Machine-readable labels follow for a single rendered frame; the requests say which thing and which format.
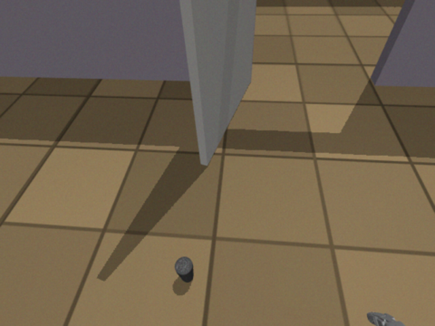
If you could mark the right robot hand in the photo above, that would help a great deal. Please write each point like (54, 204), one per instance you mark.
(385, 319)

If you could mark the cup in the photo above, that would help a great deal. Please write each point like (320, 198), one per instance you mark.
(184, 268)

